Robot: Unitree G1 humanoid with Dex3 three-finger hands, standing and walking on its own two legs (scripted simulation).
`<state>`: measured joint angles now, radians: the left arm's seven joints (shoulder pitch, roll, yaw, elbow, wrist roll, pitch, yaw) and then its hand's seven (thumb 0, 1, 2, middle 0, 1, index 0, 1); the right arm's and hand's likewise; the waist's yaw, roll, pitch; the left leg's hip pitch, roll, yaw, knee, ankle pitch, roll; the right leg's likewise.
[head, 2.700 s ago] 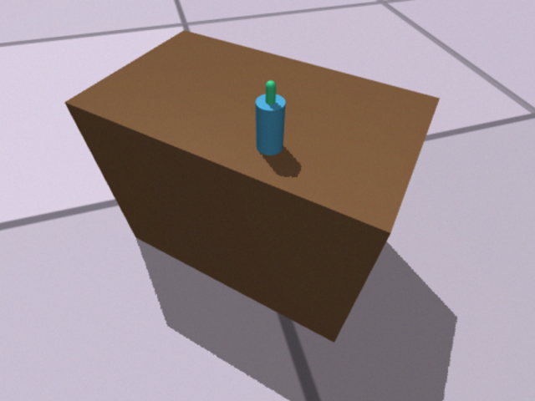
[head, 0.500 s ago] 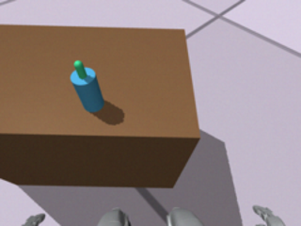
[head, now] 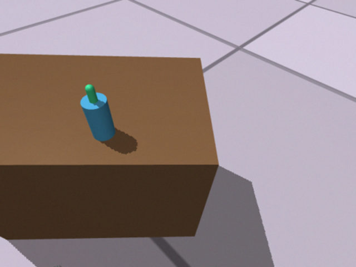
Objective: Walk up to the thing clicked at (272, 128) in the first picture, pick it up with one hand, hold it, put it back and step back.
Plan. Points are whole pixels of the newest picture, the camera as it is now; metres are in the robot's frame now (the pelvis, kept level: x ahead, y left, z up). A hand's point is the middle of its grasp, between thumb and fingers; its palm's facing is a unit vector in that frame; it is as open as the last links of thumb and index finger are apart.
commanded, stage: walk up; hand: left
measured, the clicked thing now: (97, 111) +0.51 +0.23 +0.03
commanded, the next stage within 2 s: stand in 1.46 s
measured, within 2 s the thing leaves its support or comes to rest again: neither
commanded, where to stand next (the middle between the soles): +0.08 +0.01 m, yaw +2 degrees
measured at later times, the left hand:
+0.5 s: hand out of the picture +0.11 +0.26 -0.13, palm faces +0.02 -0.94 -0.33, open 7.4 cm
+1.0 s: hand out of the picture +0.11 +0.26 -0.13, palm faces +0.03 -0.94 -0.33, open 7.4 cm
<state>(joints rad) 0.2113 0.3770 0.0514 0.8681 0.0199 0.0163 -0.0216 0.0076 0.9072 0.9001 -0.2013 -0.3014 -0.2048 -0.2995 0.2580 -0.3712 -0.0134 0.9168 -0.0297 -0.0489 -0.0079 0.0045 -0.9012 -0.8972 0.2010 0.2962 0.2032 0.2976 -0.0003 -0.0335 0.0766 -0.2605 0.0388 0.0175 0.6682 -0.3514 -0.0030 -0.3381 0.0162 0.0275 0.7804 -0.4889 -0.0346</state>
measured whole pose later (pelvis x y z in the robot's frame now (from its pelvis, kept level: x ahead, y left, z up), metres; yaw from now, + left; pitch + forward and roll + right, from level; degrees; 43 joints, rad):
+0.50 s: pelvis +0.02 +0.00 +0.02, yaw +1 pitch -2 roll +0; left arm 0.10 0.35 0.03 1.07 0.00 -0.01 -0.02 0.01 0.91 0.90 -0.20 -0.30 -0.20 -0.30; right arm 0.19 -0.35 0.01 1.07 -0.01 -0.03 0.01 0.00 -0.90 -0.90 0.20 0.30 0.20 0.30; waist 0.00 0.00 0.05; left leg -0.17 0.02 -0.03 0.48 -0.27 -0.02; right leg -0.20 -0.02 0.00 0.47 -0.24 0.02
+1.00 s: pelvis +0.03 +0.00 +0.02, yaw +2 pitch -2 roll +0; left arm 0.06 0.34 0.03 1.14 0.01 0.00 -0.01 0.01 0.91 0.90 -0.20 -0.30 -0.20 -0.30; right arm 0.09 -0.35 -0.01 1.11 -0.01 -0.02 0.01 0.00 -0.90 -0.90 0.20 0.30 0.20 0.30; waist 0.00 0.00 0.05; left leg -0.11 0.01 -0.05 0.38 -0.23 -0.01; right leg -0.13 -0.03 -0.02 0.37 -0.20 0.03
